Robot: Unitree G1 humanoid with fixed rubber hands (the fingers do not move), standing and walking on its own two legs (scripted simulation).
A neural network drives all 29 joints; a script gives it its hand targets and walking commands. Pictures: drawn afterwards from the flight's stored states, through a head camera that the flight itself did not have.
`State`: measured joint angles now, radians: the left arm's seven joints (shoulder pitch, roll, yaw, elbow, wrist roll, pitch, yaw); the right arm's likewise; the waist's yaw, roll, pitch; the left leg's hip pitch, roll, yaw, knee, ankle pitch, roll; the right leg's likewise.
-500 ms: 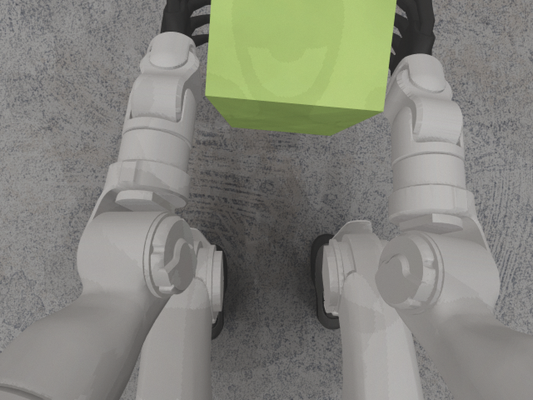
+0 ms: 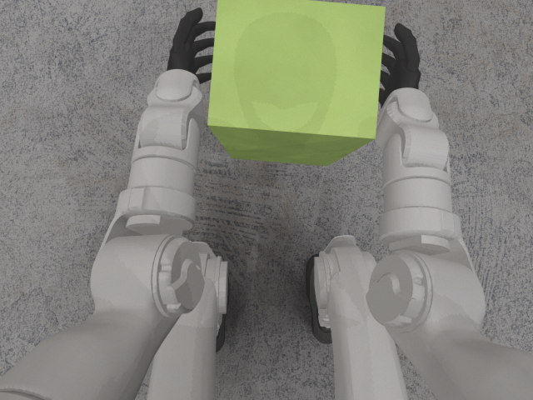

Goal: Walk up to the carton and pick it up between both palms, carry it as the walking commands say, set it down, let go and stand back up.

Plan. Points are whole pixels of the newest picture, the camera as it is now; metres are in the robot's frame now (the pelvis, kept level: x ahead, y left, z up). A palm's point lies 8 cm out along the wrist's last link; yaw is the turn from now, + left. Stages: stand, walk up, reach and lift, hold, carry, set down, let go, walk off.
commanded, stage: reach and lift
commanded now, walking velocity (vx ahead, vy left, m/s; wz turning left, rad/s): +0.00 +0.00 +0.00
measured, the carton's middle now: (287, 103) +0.52 -0.04 -0.15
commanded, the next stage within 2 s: none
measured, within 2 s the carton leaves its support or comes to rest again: neither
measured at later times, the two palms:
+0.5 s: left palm (170, 63) +0.51 +0.10 +0.00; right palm (431, 90) +0.48 -0.17 -0.01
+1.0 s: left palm (141, 46) +0.49 +0.10 +0.07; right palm (479, 79) +0.46 -0.17 +0.07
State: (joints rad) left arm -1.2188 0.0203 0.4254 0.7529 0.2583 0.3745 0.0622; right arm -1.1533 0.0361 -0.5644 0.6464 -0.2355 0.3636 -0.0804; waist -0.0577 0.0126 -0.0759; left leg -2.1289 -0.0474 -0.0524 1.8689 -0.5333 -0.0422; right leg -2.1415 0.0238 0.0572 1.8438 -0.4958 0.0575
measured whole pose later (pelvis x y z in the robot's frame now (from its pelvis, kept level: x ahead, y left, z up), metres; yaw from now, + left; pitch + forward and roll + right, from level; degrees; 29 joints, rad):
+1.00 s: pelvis +0.02 +0.00 +0.11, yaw +0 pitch +38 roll +0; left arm -0.93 -0.09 0.44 0.69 0.30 0.37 0.03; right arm -0.86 0.14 -0.56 0.56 -0.29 0.38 -0.05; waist -0.06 0.02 -0.20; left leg -1.69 -0.04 -0.06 1.51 -0.49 -0.03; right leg -1.70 0.01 0.05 1.50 -0.46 0.04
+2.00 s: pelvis +0.06 +0.00 +0.24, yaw +0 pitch +25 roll +0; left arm -0.60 -0.18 0.40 0.56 0.31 0.34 0.01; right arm -0.55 0.21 -0.48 0.47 -0.32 0.34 -0.02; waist -0.05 0.02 -0.14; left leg -1.03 -0.03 -0.05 0.97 -0.37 -0.01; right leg -1.05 0.00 0.06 0.96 -0.34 0.04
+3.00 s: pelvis +0.08 +0.01 +0.32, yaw -1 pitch -3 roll +0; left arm -0.42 -0.20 0.28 0.41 0.33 0.60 0.01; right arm -0.38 0.19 -0.32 0.34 -0.33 0.62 0.00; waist -0.05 0.00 0.02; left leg -0.17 -0.02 -0.05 0.40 -0.19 0.00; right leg -0.19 -0.02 0.07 0.39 -0.16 0.04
